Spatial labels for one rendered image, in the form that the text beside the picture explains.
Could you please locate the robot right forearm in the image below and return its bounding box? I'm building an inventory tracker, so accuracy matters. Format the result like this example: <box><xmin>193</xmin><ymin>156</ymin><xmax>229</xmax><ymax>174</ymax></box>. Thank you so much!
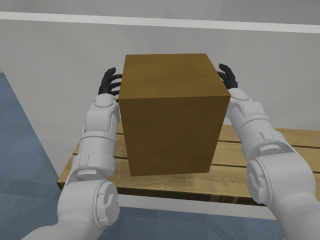
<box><xmin>225</xmin><ymin>88</ymin><xmax>316</xmax><ymax>194</ymax></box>

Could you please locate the table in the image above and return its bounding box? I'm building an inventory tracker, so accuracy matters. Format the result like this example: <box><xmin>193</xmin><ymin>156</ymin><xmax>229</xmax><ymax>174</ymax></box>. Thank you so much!
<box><xmin>57</xmin><ymin>117</ymin><xmax>320</xmax><ymax>240</ymax></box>

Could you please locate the left robot hand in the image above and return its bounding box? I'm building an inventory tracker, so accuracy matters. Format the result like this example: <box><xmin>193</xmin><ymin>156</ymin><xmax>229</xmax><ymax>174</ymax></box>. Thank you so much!
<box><xmin>98</xmin><ymin>67</ymin><xmax>122</xmax><ymax>103</ymax></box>

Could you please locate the carton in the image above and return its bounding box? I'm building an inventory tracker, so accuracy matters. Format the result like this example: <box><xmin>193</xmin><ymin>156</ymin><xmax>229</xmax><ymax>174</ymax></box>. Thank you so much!
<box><xmin>118</xmin><ymin>53</ymin><xmax>231</xmax><ymax>177</ymax></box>

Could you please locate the robot left forearm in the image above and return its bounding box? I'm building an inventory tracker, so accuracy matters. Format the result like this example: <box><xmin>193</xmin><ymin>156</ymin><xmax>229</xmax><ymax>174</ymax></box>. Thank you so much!
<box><xmin>57</xmin><ymin>93</ymin><xmax>120</xmax><ymax>219</ymax></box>

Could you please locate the robot left upper arm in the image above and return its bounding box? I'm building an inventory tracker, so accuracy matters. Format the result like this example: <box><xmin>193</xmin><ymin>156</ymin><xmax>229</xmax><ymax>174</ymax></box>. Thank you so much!
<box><xmin>21</xmin><ymin>179</ymin><xmax>120</xmax><ymax>240</ymax></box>

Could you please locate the right robot hand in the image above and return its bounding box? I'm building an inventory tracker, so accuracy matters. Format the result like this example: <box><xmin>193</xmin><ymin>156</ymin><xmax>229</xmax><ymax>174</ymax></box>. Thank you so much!
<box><xmin>217</xmin><ymin>63</ymin><xmax>238</xmax><ymax>90</ymax></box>

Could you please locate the robot right upper arm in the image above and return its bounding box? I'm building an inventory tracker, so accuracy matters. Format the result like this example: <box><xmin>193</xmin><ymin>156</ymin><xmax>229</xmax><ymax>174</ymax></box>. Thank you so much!
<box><xmin>246</xmin><ymin>152</ymin><xmax>320</xmax><ymax>240</ymax></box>

